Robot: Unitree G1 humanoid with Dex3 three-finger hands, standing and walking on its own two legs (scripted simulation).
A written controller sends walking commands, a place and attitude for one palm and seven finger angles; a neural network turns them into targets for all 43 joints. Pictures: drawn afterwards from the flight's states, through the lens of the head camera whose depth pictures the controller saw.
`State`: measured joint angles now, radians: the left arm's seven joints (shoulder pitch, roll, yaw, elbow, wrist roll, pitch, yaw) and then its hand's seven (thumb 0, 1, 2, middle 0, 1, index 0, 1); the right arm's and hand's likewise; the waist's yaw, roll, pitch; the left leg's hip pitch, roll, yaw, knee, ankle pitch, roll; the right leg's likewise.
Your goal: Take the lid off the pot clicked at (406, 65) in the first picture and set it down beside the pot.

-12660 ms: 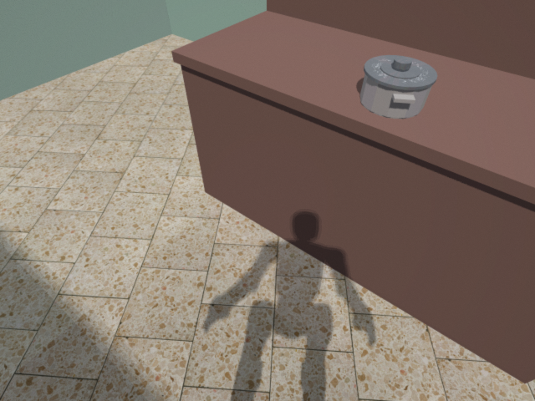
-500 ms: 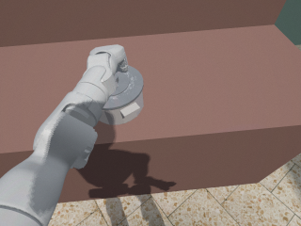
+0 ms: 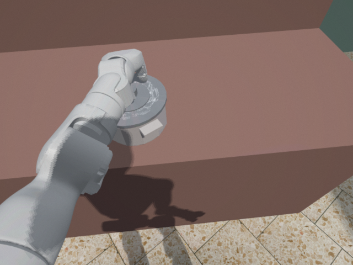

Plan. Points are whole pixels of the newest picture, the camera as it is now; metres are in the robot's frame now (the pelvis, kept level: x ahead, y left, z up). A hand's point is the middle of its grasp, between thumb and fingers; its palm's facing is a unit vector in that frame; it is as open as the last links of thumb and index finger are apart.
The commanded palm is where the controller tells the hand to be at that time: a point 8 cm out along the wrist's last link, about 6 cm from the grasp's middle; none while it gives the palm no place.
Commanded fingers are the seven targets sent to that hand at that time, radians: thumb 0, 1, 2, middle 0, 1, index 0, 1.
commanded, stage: lower the open fingers around the knob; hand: left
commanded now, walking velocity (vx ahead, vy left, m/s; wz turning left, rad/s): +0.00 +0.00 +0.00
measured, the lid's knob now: (127, 91) +0.51 +0.08 +0.11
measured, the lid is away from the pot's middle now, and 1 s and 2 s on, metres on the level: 0.00 0.00 0.00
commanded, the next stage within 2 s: close the fingers and squeeze the knob in 0.84 s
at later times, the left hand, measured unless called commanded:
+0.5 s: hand (128, 88) +0.49 +0.07 +0.14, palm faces -0.35 -0.08 -0.93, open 10.1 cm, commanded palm +0.49 +0.09 +0.18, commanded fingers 0.00 -0.33 1.52 -0.85 -0.08 -0.85 -0.08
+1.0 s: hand (124, 89) +0.49 +0.08 +0.14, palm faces -0.35 -0.08 -0.93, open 10.1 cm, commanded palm +0.48 +0.09 +0.18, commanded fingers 0.00 -0.09 1.02 -0.52 -0.72 -0.52 -0.72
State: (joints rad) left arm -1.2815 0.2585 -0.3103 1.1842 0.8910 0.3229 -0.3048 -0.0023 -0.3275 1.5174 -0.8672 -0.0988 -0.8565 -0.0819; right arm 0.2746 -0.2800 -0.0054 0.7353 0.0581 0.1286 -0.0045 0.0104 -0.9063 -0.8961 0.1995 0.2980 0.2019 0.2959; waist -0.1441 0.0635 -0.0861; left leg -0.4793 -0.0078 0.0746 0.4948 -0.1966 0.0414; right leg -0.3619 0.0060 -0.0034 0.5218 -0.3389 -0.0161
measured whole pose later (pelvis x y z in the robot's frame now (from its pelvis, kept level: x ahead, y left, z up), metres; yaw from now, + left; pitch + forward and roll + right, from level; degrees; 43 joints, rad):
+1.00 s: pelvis +0.00 +0.01 +0.00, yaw +0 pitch +10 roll +0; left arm -1.22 0.27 -0.30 1.13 0.89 0.30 -0.29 0.00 -0.31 1.47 -0.79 -0.13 -0.83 -0.14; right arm 0.28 -0.28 -0.01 0.72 0.06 0.14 0.00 0.01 -0.91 -0.90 0.20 0.30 0.20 0.30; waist -0.13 0.06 -0.09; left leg -0.47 -0.01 0.08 0.50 -0.20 0.05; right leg -0.35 0.00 0.00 0.51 -0.33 -0.01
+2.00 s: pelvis +0.00 +0.01 +0.00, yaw +0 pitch +10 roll +0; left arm -1.25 0.28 -0.30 1.16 0.89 0.29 -0.30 -0.01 0.08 0.90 -0.51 -0.99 -0.67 -1.01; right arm 0.29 -0.28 -0.01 0.73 0.06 0.13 0.00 0.01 -0.91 -0.90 0.20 0.30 0.20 0.30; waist -0.14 0.06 -0.08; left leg -0.49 -0.01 0.07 0.51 -0.20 0.05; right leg -0.36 0.00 0.00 0.51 -0.33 0.00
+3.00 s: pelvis +0.00 +0.01 +0.00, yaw +1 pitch +9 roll +0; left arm -1.25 0.30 -0.29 1.09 0.88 0.29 -0.34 0.05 0.17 0.91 -0.76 -1.14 -0.61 -0.97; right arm 0.28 -0.28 -0.02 0.73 0.05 0.07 0.01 0.01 -0.91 -0.90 0.20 0.30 0.20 0.30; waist -0.12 0.08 -0.06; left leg -0.44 -0.02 0.06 0.47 -0.19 0.05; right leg -0.30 0.00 -0.01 0.47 -0.32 0.00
